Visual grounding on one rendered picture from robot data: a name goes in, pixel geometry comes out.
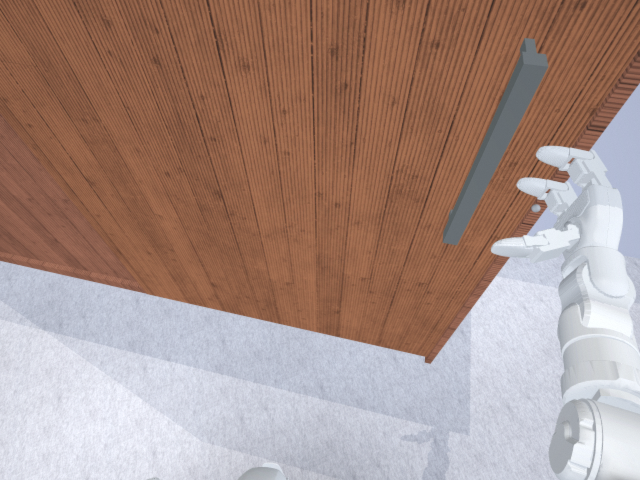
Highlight robot right forearm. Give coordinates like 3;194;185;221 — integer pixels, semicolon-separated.
557;246;640;414

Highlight wardrobe door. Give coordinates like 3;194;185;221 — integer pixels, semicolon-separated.
0;0;640;357
0;113;137;282

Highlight handle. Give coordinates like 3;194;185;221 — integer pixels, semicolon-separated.
443;38;548;245

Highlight robot left shin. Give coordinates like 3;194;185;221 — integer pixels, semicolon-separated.
262;463;284;475

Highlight robot right hand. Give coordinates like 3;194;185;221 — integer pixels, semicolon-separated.
491;146;623;263

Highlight right robot upper arm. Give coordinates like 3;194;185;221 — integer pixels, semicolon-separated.
548;398;640;480

